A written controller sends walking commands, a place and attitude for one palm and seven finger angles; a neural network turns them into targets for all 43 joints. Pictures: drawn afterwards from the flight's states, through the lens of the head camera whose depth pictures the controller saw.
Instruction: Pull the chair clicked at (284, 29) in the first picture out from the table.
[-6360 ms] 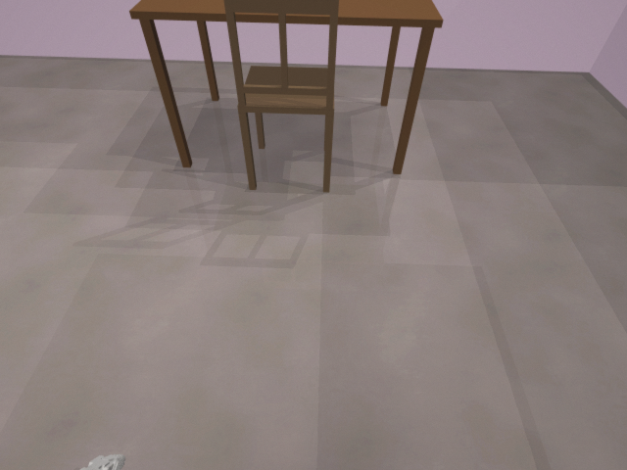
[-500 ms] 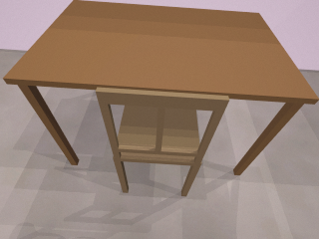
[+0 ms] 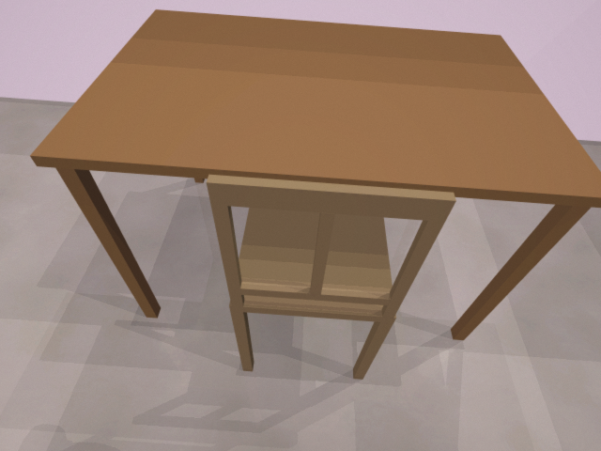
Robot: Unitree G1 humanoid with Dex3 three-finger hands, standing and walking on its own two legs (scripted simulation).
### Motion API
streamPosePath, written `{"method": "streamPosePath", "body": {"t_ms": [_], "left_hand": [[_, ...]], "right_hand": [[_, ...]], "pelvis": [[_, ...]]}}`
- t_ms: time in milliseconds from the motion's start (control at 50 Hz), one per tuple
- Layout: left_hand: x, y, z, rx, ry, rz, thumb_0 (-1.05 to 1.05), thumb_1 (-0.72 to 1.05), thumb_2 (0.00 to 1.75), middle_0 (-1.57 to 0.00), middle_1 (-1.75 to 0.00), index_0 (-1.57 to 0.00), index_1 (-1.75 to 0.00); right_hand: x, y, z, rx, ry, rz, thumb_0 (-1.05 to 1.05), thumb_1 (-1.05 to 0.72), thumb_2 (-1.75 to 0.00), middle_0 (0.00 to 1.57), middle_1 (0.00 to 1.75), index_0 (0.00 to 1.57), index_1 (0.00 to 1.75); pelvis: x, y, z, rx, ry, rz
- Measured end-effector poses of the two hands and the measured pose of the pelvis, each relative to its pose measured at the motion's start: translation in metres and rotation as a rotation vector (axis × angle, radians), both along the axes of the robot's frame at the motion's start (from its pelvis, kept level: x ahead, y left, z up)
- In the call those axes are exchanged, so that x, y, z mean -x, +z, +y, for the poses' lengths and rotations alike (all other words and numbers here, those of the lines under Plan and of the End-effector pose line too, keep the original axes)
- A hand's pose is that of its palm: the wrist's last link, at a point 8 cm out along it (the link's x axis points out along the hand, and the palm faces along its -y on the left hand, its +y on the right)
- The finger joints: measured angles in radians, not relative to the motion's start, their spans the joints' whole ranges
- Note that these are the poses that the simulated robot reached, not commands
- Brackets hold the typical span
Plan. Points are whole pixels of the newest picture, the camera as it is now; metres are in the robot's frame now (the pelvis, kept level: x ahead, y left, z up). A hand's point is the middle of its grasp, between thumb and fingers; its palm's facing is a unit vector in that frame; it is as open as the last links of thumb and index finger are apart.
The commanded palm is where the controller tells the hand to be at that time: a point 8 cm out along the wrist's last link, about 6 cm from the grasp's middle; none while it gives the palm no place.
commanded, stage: come to a stop and stand still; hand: left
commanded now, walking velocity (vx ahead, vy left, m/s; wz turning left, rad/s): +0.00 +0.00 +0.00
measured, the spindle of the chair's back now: (320, 255) +0.48 -0.01 -0.10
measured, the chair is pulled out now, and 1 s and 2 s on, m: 0.00 0.00 0.00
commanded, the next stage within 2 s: look again from close up in 0.14 s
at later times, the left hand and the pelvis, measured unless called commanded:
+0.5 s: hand out of the picture -0.01 +0.17 -0.18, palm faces +0.01 -0.98 -0.18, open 7.4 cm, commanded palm none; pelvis +0.01 +0.01 +0.00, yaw +0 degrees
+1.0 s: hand out of the picture +0.00 +0.15 -0.18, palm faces +0.02 -0.99 -0.16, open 7.4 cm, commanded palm none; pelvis +0.02 +0.00 +0.00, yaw -1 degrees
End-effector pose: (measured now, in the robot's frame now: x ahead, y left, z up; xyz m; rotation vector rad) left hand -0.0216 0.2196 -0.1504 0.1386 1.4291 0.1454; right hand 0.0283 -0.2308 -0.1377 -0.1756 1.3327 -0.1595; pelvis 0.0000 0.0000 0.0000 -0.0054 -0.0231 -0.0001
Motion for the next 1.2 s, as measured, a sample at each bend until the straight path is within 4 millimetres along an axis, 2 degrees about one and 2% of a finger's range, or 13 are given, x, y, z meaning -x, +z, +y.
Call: {"method": "streamPosePath", "body": {"t_ms": [280, 560, 900, 1160, 1200], "left_hand": [[-0.006, 0.000, 0.004, 0.010, -0.006, -0.003, 0.00, 0.91, 0.90, -0.20, -0.30, -0.20, -0.30], [-0.010, 0.003, 0.002, 0.001, -0.006, 0.014, 0.00, 0.91, 0.90, -0.20, -0.30, -0.20, -0.30], [-0.016, 0.002, -0.014, 0.022, 0.000, 0.009, 0.00, 0.91, 0.90, -0.20, -0.30, -0.20, -0.30], [-0.018, 0.004, -0.017, 0.017, -0.005, 0.013, 0.00, 0.91, 0.90, -0.20, -0.30, -0.20, -0.30], [-0.045, 0.018, -0.006, -0.022, 0.041, -0.129, 0.02, 0.93, 0.90, -0.21, -0.30, -0.20, -0.30]], "right_hand": [[0.019, -0.001, 0.014, -0.012, -0.027, 0.047, 0.01, -0.93, -0.90, 0.20, 0.30, 0.20, 0.30], [0.036, -0.006, 0.026, -0.048, -0.057, 0.101, 0.01, -0.92, -0.90, 0.20, 0.30, 0.20, 0.30], [0.029, -0.006, 0.018, -0.044, -0.061, 0.092, 0.01, -0.92, -0.90, 0.20, 0.30, 0.20, 0.30], [0.026, -0.006, 0.013, -0.050, -0.055, 0.093, 0.01, -0.92, -0.90, 0.20, 0.30, 0.20, 0.30], [0.018, -0.001, 0.004, -0.024, -0.046, 0.008, 0.02, -0.93, -0.90, 0.20, 0.30, 0.20, 0.30]], "pelvis": [[-0.003, 0.001, 0.009, -0.005, -0.004, 0.000], [-0.008, 0.002, 0.008, -0.010, -0.009, 0.006], [-0.016, 0.002, 0.000, -0.010, -0.013, 0.002], [-0.019, 0.003, -0.005, -0.013, -0.009, 0.006], [-0.016, 0.001, -0.008, -0.020, -0.003, 0.016]]}}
